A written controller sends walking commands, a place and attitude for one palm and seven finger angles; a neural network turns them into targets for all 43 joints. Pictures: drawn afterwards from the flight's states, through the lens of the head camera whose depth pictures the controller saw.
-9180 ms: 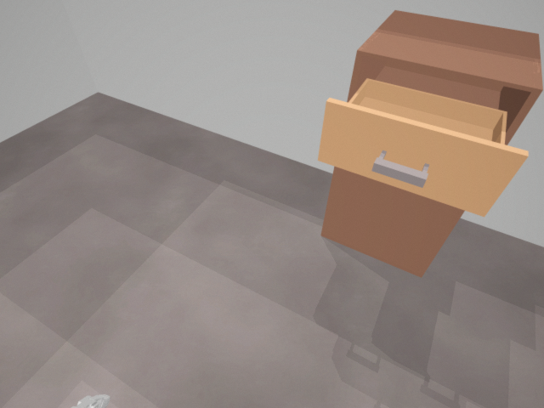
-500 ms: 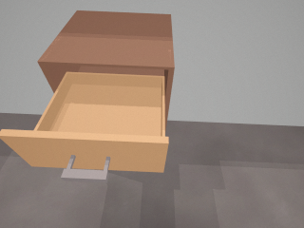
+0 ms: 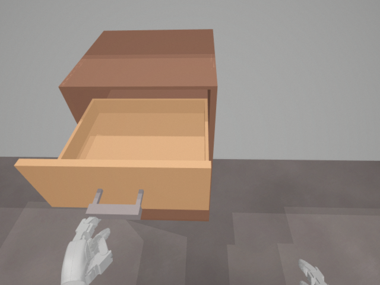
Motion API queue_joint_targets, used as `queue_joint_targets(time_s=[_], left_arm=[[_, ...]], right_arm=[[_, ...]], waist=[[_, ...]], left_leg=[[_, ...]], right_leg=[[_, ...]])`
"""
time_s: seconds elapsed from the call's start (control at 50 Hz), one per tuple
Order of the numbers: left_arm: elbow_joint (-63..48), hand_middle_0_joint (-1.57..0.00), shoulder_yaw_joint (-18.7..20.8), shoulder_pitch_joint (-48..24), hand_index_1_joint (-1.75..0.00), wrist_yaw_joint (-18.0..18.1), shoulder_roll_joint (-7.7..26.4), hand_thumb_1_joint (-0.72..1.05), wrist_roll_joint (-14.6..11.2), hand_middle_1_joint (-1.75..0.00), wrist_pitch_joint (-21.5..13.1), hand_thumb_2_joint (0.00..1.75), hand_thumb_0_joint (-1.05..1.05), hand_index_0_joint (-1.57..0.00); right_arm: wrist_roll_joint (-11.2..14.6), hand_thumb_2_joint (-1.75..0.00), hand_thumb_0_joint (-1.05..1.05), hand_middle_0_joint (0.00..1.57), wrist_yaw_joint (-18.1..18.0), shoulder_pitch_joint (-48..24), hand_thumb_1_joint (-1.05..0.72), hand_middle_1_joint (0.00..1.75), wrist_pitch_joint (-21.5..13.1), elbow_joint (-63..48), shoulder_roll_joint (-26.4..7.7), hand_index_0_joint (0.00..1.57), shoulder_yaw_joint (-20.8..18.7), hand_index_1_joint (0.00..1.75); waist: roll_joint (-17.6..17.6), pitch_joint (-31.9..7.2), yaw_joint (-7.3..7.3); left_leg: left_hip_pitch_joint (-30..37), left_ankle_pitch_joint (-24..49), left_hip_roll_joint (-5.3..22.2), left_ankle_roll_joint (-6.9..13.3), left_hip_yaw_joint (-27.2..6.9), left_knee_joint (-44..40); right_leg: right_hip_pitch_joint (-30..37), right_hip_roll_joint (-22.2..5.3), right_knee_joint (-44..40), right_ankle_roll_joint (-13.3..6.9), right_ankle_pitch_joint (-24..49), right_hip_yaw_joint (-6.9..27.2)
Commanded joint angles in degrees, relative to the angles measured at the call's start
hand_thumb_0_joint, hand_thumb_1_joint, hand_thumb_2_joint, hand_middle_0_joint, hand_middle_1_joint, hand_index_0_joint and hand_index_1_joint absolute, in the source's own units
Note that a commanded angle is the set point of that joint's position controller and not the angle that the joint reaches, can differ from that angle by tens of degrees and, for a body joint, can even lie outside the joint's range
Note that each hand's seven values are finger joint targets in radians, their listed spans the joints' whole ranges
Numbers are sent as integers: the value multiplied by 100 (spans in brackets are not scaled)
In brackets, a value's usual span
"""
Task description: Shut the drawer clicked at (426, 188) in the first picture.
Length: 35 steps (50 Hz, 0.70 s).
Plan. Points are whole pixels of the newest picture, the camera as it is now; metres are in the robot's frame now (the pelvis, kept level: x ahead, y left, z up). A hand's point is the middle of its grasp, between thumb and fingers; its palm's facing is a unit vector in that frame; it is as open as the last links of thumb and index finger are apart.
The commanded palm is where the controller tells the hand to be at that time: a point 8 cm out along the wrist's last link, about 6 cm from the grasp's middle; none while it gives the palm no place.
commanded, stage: raise the hand and make a fist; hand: left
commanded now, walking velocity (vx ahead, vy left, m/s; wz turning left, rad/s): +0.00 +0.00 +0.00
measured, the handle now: (117, 202) +0.31 +0.18 +0.01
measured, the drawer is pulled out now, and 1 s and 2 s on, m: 0.29 0.28 0.28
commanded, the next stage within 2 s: bring the fist close to the handle in 1.66 s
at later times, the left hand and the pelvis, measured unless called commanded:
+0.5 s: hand (117, 279) +0.15 +0.14 +0.02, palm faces -0.04 -1.00 -0.03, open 4.3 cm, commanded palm +0.11 +0.21 +0.03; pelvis -0.03 -0.02 -0.05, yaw +1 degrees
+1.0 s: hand (99, 274) +0.14 +0.15 +0.08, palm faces +0.04 -1.00 -0.05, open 3.1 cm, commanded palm +0.09 +0.20 +0.08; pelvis +0.00 +0.00 -0.03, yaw +1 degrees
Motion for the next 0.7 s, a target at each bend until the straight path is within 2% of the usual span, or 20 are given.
queue_joint_targets(time_s=[0.0,0.04,0.08,0.1,0.14,0.16,0.18,0.2,0.22,0.26,0.32,0.36,0.4,0.46,0.5,0.52,0.54,0.56,0.62,0.68], left_arm=[[-251,-46,77,2081,-58,-1267,-14,90,-260,-58,-1733,90,0,-46],[-2023,-50,144,1119,-62,-1442,326,90,-277,-62,-2399,90,0,-50],[-2899,-54,460,655,-67,-1374,816,90,-191,-67,-2918,90,0,-54],[-3061,-56,741,444,-69,-1248,1154,90,-129,-69,-3068,90,0,-56],[-3073,-60,372,248,-73,-1230,734,90,-80,-73,-3377,90,0,-60],[-3062,-62,273,22,-75,-1287,678,90,-53,-75,-3567,90,0,-62],[-2766,-64,361,186,-78,-1371,662,90,-89,-78,-3572,90,0,-64],[-2694,-66,220,164,-80,-1483,567,90,-116,-80,-3466,90,0,-66],[-2517,-68,20,340,-82,-1674,409,90,-214,-82,-3271,90,0,-68],[-2481,-72,-115,579,-86,-2080,439,90,-406,-86,-2656,90,0,-72],[-2754,-78,99,590,-93,-2365,786,90,-531,-93,-1703,90,0,-78],[-3121,-82,507,760,-97,-2233,1028,90,-589,-97,-1315,90,0,-82],[-3132,-86,1028,949,-101,-1912,1203,90,-663,-101,-1170,90,0,-86],[-3265,-92,961,1156,-108,-1562,781,90,-766,-108,-1318,90,0,-92],[-3156,-96,1036,1217,-112,-1443,894,90,-664,-112,-1474,90,0,-96],[-3280,-98,770,1262,-114,-1487,726,90,-624,-114,-1554,90,0,-98],[-3246,-100,767,1361,-117,-1533,805,90,-570,-117,-1601,90,0,-100],[-3362,-102,535,1386,-119,-1635,708,90,-534,-119,-1641,90,0,-102],[-3554,-108,330,1483,-125,-1869,719,90,-522,-125,-1688,90,0,-108],[-3967,-114,426,1714,-132,-1912,841,90,-575,-132,-1686,90,0,-114]], right_arm=[[-36,-90,0,20,284,-753,-90,30,-323,-1512,-562,20,-341,30],[-122,-90,0,20,332,-830,-90,30,-379,-1967,-543,20,-341,30],[-162,-90,0,20,315,-731,-90,30,-413,-2006,-440,20,-330,30],[-183,-90,0,20,310,-624,-90,30,-370,-1885,-434,20,-318,30],[-152,-90,0,20,299,-742,-90,30,-279,-1944,-375,20,-252,30],[-142,-90,0,20,296,-799,-90,30,-273,-1950,-376,20,-242,30],[-118,-90,0,20,275,-795,-90,30,-256,-1994,-406,20,-249,30],[-83,-90,0,20,267,-761,-90,30,-219,-2038,-459,20,-228,30],[-46,-90,0,20,254,-781,-90,30,-218,-2140,-473,20,-223,30],[56,-90,0,20,181,-792,-90,30,-178,-2391,-564,20,-200,30],[188,-90,0,20,29,-778,-90,30,-86,-2590,-561,20,-175,30],[177,-90,0,20,-52,-824,-90,30,-29,-2649,-459,20,-172,30],[145,-90,0,20,-105,-942,-90,30,41,-2535,-329,20,-163,30],[129,-90,0,20,-103,-909,-90,30,70,-2448,-196,20,-132,30],[119,-90,0,20,-85,-953,-90,30,40,-2342,-239,20,-142,30],[109,-90,0,20,-62,-877,-90,30,-6,-2371,-240,20,-123,30],[108,-90,0,20,-37,-827,-90,30,-40,-2349,-260,20,-147,30],[104,-90,0,20,-12,-825,-90,30,-102,-2384,-301,20,-123,30],[147,-90,0,20,6,-733,-90,30,-266,-2365,-364,20,-160,30],[168,-90,0,20,13,-701,-90,30,-408,-2422,-375,20,-184,30]], waist=[[-1560,158,643],[-225,-865,632],[731,-1291,525],[887,-1105,435],[698,-600,175],[528,-471,65],[365,-407,39],[229,-369,-60],[122,-366,-75],[-125,-584,-14],[-365,-1105,93],[-401,-1307,268],[-549,-1244,437],[-564,-782,451],[-555,-510,423],[-398,-468,358],[-326,-480,339],[-143,-516,300],[-273,-685,200],[-146,-930,296]], left_leg=[[-1248,322,-137,-139,-224,256],[-970,591,-148,-99,-123,581],[-779,774,-102,-52,-139,884],[-937,610,-73,-50,-210,1022],[-1351,115,-34,-7,-372,1288],[-1618,-125,-19,16,-436,1510],[-1851,-378,-18,25,-460,1626],[-1926,-561,-10,52,-493,1660],[-2011,-743,-25,51,-479,1669],[-2112,-894,-72,64,-421,1623],[-1886,-655,-116,103,-395,1552],[-1751,-361,-106,103,-395,1472],[-1737,-112,-77,76,-447,1370],[-1689,104,-40,38,-457,1206],[-1724,57,-28,34,-460,1165],[-1644,66,-39,46,-438,1144],[-1621,43,-33,41,-428,1142],[-1570,25,-46,51,-425,1127],[-1384,113,-43,88,-446,1130],[-1202,249,-48,88,-460,1055]], right_leg=[[-824,288,161,-177,119,-29],[-781,264,684,-235,435,78],[-1084,289,950,-284,514,159],[-1400,313,1063,-287,329,162],[-2017,341,1204,-297,-154,129],[-2313,338,1270,-284,-368,188],[-2400,322,1254,-282,-626,260],[-2443,310,1151,-254,-828,332],[-2392,293,1053,-224,-992,393],[-2017,242,738,-175,-1308,603],[-1417,152,402,-90,-1349,830],[-1137,136,425,-74,-1061,775],[-919,192,535,-84,-704,617],[-967,232,618,-98,-263,392],[-1082,244,573,-103,-363,367],[-1166,234,554,-98,-346,373],[-1187,229,558,-98,-386,369],[-1204,215,558,-100,-394,375],[-1139,204,479,-80,-258,413],[-985,222,545,-104,-56,321]])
